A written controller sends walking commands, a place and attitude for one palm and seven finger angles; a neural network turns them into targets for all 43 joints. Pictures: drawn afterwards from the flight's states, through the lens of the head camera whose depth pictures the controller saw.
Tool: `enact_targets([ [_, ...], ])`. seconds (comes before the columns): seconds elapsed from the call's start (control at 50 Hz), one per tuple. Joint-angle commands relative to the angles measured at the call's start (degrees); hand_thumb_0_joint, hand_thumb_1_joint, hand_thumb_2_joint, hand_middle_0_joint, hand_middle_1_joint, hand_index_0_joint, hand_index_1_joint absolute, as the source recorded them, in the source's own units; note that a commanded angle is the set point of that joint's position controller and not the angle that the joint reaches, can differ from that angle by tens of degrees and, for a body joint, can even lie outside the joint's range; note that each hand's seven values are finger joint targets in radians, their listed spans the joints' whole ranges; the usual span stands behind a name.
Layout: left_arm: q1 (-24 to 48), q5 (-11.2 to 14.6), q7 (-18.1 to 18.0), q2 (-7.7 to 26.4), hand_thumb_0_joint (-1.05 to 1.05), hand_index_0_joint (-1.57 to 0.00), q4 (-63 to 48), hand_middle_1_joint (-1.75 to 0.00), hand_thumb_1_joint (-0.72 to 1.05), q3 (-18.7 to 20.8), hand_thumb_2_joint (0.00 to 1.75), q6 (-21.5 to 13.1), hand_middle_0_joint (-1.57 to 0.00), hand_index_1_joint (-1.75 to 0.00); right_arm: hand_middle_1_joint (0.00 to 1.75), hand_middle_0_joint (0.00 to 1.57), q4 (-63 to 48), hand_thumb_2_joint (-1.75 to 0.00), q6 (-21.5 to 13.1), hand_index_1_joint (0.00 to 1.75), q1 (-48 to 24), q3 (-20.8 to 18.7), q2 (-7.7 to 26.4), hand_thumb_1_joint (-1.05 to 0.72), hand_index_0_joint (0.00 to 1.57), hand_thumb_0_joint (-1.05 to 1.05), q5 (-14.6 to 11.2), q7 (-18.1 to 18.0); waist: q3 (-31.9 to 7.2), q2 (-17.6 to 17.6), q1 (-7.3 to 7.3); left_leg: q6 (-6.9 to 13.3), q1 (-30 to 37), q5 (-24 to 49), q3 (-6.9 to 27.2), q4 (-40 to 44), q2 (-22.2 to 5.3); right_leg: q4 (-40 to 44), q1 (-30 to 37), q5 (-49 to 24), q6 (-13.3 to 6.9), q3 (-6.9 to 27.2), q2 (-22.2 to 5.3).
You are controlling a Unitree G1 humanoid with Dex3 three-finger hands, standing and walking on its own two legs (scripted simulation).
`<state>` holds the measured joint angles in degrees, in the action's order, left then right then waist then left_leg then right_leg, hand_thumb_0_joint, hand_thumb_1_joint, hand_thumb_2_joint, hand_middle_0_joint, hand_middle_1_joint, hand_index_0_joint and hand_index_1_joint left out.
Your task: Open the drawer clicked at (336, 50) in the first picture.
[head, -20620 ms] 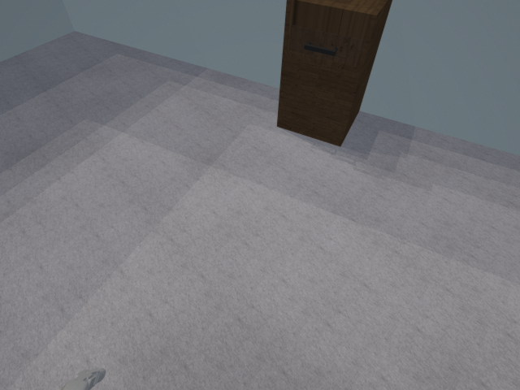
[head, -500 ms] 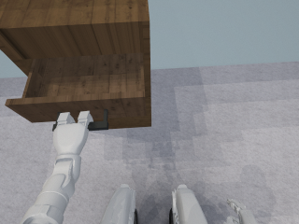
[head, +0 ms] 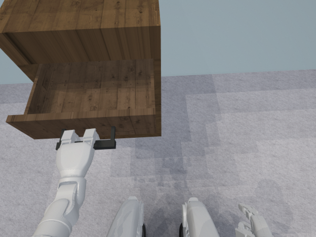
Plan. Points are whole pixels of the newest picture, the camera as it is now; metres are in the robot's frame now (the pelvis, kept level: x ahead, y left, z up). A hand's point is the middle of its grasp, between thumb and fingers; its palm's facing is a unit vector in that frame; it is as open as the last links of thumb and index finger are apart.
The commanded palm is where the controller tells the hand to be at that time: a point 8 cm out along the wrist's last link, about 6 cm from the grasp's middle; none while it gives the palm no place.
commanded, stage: pull the drawer open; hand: left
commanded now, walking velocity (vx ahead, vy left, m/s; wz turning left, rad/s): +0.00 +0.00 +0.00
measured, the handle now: (87, 138) +0.37 +0.22 -0.06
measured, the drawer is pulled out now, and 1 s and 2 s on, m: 0.19 0.25 0.30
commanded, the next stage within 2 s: open the thumb to release the handle in 1.94 s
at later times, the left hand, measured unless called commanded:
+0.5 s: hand (83, 169) +0.29 +0.22 -0.08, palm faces -0.04 -0.04 -1.00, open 5.5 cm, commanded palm +0.25 +0.23 -0.03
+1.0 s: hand (81, 183) +0.25 +0.22 -0.08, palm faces -0.05 -0.04 -1.00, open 5.5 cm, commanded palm +0.22 +0.22 -0.03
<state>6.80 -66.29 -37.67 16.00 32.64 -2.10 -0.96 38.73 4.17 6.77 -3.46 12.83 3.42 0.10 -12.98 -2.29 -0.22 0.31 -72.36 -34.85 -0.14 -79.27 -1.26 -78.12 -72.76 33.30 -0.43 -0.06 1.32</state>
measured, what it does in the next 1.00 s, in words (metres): stands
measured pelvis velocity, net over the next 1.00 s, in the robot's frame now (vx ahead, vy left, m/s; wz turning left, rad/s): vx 0.00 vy -0.01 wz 0.01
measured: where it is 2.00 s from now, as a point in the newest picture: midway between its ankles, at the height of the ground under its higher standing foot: outside the picture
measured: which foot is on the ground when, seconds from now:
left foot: down 0.00-1.00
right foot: down 0.00-1.00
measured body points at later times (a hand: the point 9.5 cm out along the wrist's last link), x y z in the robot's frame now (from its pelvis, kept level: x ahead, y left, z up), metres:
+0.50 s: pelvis +0.00 +0.00 +0.00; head +0.12 -0.01 +0.43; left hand +0.29 +0.22 -0.02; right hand +0.16 -0.25 -0.14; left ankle +0.01 +0.12 -0.60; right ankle +0.02 -0.12 -0.60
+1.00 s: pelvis +0.00 -0.01 +0.00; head +0.12 -0.02 +0.43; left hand +0.25 +0.22 -0.02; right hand +0.19 -0.25 -0.14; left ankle +0.01 +0.12 -0.60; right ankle +0.02 -0.12 -0.60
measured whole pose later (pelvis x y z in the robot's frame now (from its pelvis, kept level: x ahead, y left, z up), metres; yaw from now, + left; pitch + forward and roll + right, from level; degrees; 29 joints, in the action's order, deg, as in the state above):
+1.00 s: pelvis +0.00 -0.01 +0.00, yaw +0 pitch +27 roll +0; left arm -6.5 -66.7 -38.9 15.1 22.5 -3.5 -0.6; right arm 36.9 3.6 4.2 -3.1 12.7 3.9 -0.4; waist -13.1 -2.1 1.3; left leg -0.5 -71.6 -35.6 0.3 -80.3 -1.2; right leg -79.9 -72.3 34.4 -1.3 -0.4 1.4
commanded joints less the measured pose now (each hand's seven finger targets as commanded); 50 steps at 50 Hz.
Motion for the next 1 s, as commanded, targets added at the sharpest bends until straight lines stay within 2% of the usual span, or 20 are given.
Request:
enact_targets([
  [0.0, -0.11, 0.57, -2.25, 8.93, 0.0, -0.4, -7.62, -1.35, 0.9, 5.03, 0.9, 1.04, -0.4, -1.35, 0.3, 0.2, -6.02, -0.9, -2.01, 0.3, 1.07, -2.3, 7.32, -0.9, 0.2, 0.0, 0.26, -0.87, -22.24, 2.77, 1.28, 1.34, 16.15, 20.53, -0.32, 8.39, 2.43, 9.56, 15.36, -22.08, -2.33, -1.32, 1.15],
  [0.06, -1.4, 0.77, -2.43, 9.63, 0.0, -0.4, -7.88, -1.35, 0.9, 5.94, 0.9, 1.3, -0.4, -1.35, 0.3, 0.2, -6.06, -0.9, -2.04, 0.3, 0.75, -2.23, 7.35, -0.9, 0.2, 0.0, 0.38, -0.83, -22.09, 2.37, 1.78, 1.23, 15.75, 20.56, -0.25, 8.48, 2.54, 9.49, 15.86, -21.98, -2.52, -1.31, 1.17],
  [0.14, -1.95, 0.93, -2.36, 9.04, 0.0, -0.4, -6.65, -1.35, 0.9, 5.38, 0.9, 1.49, -0.4, -1.35, 0.3, 0.2, -5.93, -0.9, -2.2, 0.3, 0.4, -2.1, 7.15, -0.9, 0.2, 0.0, 0.18, -1.0, -20.17, 4.26, 1.2, 1.44, 13.87, 17.59, -0.63, 8.25, 2.58, 10.41, 15.69, -19.54, -2.18, -0.9, 1.04],
  [0.18, -2.12, 0.78, -2.36, 10.25, 0.0, -0.4, -8.11, -1.35, 0.9, 6.35, 0.9, 1.34, -0.4, -1.35, 0.3, 0.2, -6.19, -0.9, -2.2, 0.3, -0.12, -2.01, 7.19, -0.9, 0.2, 0.0, 0.2, -1.09, -21.44, 2.57, 2.22, 1.29, 13.95, 17.62, -0.65, 8.34, 2.7, 9.87, 16.07, -19.19, -2.32, -0.68, 0.99],
  [0.22, -2.65, 0.79, -2.43, 9.83, 0.0, -0.4, -8.25, -1.35, 0.9, 5.85, 0.9, 1.37, -0.4, -1.35, 0.3, 0.2, -6.18, -0.9, -2.27, 0.3, -0.24, -2.03, 7.12, -0.9, 0.2, 0.0, 0.2, -1.06, -21.16, 2.41, 2.04, 1.29, 14.38, 17.64, -0.59, 8.46, 2.69, 10.08, 15.74, -19.16, -2.38, -0.83, 1.01],
  [0.24, -4.27, 0.96, -2.46, 9.9, 0.0, -0.4, -7.33, -1.35, 0.9, 6.43, 0.9, 1.53, -0.4, -1.35, 0.3, 0.2, -6.09, -0.9, -2.23, 0.3, -0.25, -2.1, 7.01, -0.9, 0.2, 0.0, 0.11, -1.15, -20.85, 4.06, 2.18, 1.38, 13.84, 17.39, -0.8, 8.32, 2.71, 10.27, 16.39, -19.25, -2.23, -0.58, 1.05],
  [0.26, -4.64, 1.17, -2.28, 10.38, 0.0, -0.4, -7.54, -1.35, 0.9, 7.01, 0.9, 1.64, -0.4, -1.35, 0.3, 0.2, -6.26, -0.9, -2.23, 0.3, -0.57, -1.98, 7.12, -0.9, 0.2, 0.0, 0.19, -1.14, -20.81, 3.37, 2.5, 1.28, 13.48, 17.59, -0.54, 8.2, 2.8, 10.02, 16.27, -19.22, -2.41, -0.52, 1.17],
  [0.32, -4.33, 0.79, -2.3, 9.39, 0.0, -0.4, -9.1, -1.35, 0.9, 5.55, 0.9, 1.57, -0.4, -1.35, 0.3, 0.2, -6.66, -0.9, -2.32, 0.3, -0.62, -2.0, 7.01, -0.9, 0.2, 0.0, 0.05, -1.14, -20.55, 2.46, 2.28, 1.28, 14.19, 17.37, -0.56, 8.58, 2.76, 10.14, 15.73, -18.66, -2.41, -0.73, 1.09],
  [0.44, -7.21, 1.03, -2.42, 8.25, 0.0, -0.4, -10.54, -1.35, 0.9, 4.7, 0.9, 2.0, -0.4, -1.35, 0.3, 0.2, -7.0, -0.9, -2.32, 0.3, -0.94, -2.09, 6.84, -0.9, 0.2, 0.0, 0.03, -1.15, -21.25, 3.23, 2.21, 1.29, 15.25, 18.2, -0.61, 8.54, 2.64, 10.21, 16.2, -19.94, -2.32, -0.8, 1.04],
  [0.48, -9.46, 0.94, -2.43, 9.01, 0.0, -0.4, -10.82, -1.35, 0.9, 5.78, 0.9, 2.05, -0.4, -1.35, 0.3, 0.2, -7.37, -0.9, -2.23, 0.3, -1.0, -1.95, 6.87, -0.9, 0.2, 0.0, 0.11, -1.22, -21.49, 3.21, 2.88, 1.13, 15.29, 18.9, -0.41, 8.64, 2.63, 9.64, 16.39, -20.24, -2.51, -0.98, 1.15],
  [0.5, -8.76, 0.98, -2.45, 7.79, 0.0, -0.4, -11.85, -1.35, 0.9, 4.38, 0.9, 2.01, -0.4, -1.35, 0.3, 0.2, -7.46, -0.9, -2.24, 0.3, -1.24, -2.0, 6.88, -0.9, 0.2, 0.0, 0.14, -1.22, -21.49, 3.48, 2.11, 1.26, 15.76, 19.11, -0.32, 8.46, 2.48, 9.8, 15.85, -20.88, -2.39, -0.97, 1.12],
  [0.54, -9.37, 0.92, -2.57, 7.4, 0.0, -0.4, -13.12, -1.35, 0.9, 3.94, 0.9, 1.86, -0.4, -1.35, 0.3, 0.2, -7.66, -0.9, -2.36, 0.3, -1.33, -2.02, 6.76, -0.9, 0.2, 0.0, 0.15, -1.18, -21.4, 2.94, 2.25, 1.2, 16.06, 19.02, -0.35, 8.61, 2.54, 9.79, 15.95, -20.76, -2.44, -1.01, 1.08],
  [0.58, -9.97, 0.76, -2.83, 7.53, 0.0, -0.4, -13.45, -1.35, 0.9, 4.13, 0.9, 2.0, -0.4, -1.35, 0.3, 0.2, -7.67, -0.9, -2.29, 0.3, -1.71, -1.94, 6.84, -0.9, 0.2, 0.0, 0.27, -1.16, -21.13, 2.28, 2.2, 1.15, 16.36, 19.34, -0.35, 8.4, 2.45, 9.64, 15.22, -20.87, -2.46, -1.06, 1.06],
  [0.66, -11.33, 0.9, -3.01, 7.67, 0.0, -0.4, -14.19, -1.35, 0.9, 4.6, 0.9, 1.89, -0.4, -1.35, 0.3, 0.2, -7.88, -0.9, -2.49, 0.3, -1.85, -1.96, 6.77, -0.9, 0.2, 0.0, 0.38, -1.2, -20.95, 3.9, 2.15, 1.17, 15.73, 19.22, -0.09, 8.19, 2.48, 9.55, 15.91, -21.34, -2.58, -1.03, 1.1],
  [0.68, -11.86, 0.61, -3.06, 7.21, 0.0, -0.4, -14.71, -1.35, 0.9, 3.83, 0.9, 1.73, -0.4, -1.35, 0.3, 0.2, -8.11, -0.9, -2.46, 0.3, -2.26, -1.81, 6.77, -0.9, 0.2, 0.0, 0.38, -1.19, -20.75, 2.51, 2.21, 1.16, 16.02, 19.01, -0.39, 8.18, 2.53, 9.52, 15.31, -20.96, -2.51, -1.0, 0.91],
  [0.74, -12.76, 0.47, -3.33, 7.2, 0.0, -0.4, -15.15, -1.35, 0.9, 4.0, 0.9, 1.66, -0.4, -1.35, 0.3, 0.2, -8.05, -0.9, -2.56, 0.3, -2.06, -1.91, 6.69, -0.9, 0.2, 0.0, 0.53, -1.15, -20.81, 3.47, 2.17, 1.17, 15.8, 19.11, -0.31, 7.88, 2.52, 9.35, 15.72, -21.65, -2.54, -0.84, 0.98],
  [0.76, -13.67, 0.45, -3.35, 7.56, 0.0, -0.4, -15.6, -1.35, 0.9, 4.42, 0.9, 1.63, -0.4, -1.35, 0.3, 0.2, -8.32, -0.9, -2.71, 0.3, -2.6, -1.88, 6.71, -0.9, 0.2, 0.0, 0.62, -1.13, -20.92, 2.33, 2.65, 1.08, 16.13, 19.65, -0.23, 7.93, 2.54, 9.15, 15.37, -21.74, -2.74, -0.96, 0.99],
  [0.82, -14.36, 0.28, -3.45, 6.74, 0.0, -0.4, -16.04, -1.35, 0.9, 3.33, 0.9, 1.82, -0.4, -1.35, 0.3, 0.2, -8.53, -0.9, -2.61, 0.3, -2.96, -1.7, 6.71, -0.9, 0.2, 0.0, 0.57, -1.07, -20.12, 2.35, 2.31, 1.11, 16.02, 18.4, -0.37, 8.04, 2.57, 9.52, 14.8, -20.22, -2.57, -0.9, 0.88],
  [0.9, -16.64, 0.67, -3.45, 7.16, 0.0, -0.4, -16.09, -1.35, 0.9, 4.23, 0.9, 1.75, -0.4, -1.35, 0.3, 0.2, -8.66, -0.9, -2.9, 0.3, -3.33, -1.7, 6.42, -0.9, 0.2, 0.0, 0.6, -1.26, -19.5, 3.9, 2.63, 1.16, 14.99, 17.24, -0.43, 7.8, 2.58, 9.8, 15.44, -19.78, -2.55, -0.58, 0.88],
  [0.98, -17.99, 0.25, -3.53, 6.42, 0.0, -0.4, -18.28, -1.35, 0.9, 3.24, 0.9, 1.42, -0.4, -1.35, 0.3, 0.2, -9.23, -0.9, -2.91, 0.3, -4.04, -1.52, 6.41, -0.9, 0.2, 0.0, 0.67, -1.25, -20.33, 2.19, 2.72, 1.06, 16.38, 18.32, -0.27, 7.78, 2.59, 9.2, 14.52, -19.97, -2.64, -0.86, 0.79],
])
